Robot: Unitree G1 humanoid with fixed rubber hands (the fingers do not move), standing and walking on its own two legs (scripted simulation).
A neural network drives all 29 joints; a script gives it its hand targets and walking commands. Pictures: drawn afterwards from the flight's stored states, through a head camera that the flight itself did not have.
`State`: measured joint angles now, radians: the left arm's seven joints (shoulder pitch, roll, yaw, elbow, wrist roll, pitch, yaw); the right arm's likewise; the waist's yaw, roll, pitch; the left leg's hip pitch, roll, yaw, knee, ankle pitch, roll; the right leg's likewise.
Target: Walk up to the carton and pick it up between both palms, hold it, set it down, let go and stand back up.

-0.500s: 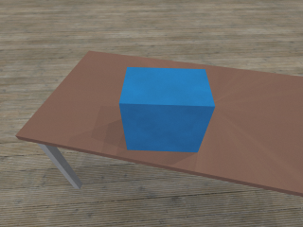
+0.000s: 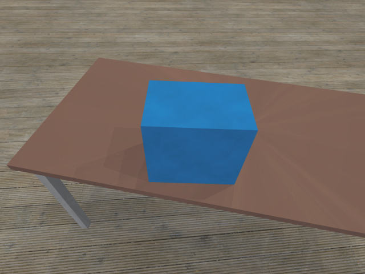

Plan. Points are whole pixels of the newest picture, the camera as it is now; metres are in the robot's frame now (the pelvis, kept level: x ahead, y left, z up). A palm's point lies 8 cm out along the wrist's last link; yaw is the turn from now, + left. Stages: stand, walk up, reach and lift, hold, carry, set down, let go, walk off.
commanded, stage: walk up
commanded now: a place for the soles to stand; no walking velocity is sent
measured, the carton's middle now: (194, 135) +0.50 -0.03 -0.01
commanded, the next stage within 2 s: reach and lift in 0.18 s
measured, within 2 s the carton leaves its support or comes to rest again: neither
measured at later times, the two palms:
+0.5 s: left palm (84, 252) +0.20 +0.23 -0.10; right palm (290, 265) +0.18 -0.26 -0.11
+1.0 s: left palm (76, 245) +0.20 +0.24 -0.06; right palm (290, 270) +0.16 -0.24 -0.09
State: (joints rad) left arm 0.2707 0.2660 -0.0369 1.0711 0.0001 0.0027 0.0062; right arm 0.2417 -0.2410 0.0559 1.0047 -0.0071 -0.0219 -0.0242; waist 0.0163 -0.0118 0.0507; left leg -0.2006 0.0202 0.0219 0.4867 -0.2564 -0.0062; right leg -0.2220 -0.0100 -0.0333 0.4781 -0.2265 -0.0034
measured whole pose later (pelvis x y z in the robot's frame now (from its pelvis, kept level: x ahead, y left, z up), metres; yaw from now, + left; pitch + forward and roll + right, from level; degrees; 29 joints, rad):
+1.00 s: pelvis +0.02 +0.00 +0.00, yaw +0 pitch -2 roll -1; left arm 0.16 0.22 0.06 0.43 -0.01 0.27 -0.02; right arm 0.15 -0.24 -0.03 0.80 0.04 -0.21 0.05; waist -0.04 0.02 0.03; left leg -0.19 0.06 0.06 0.53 -0.32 -0.02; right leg -0.18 0.00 -0.04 0.48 -0.27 0.00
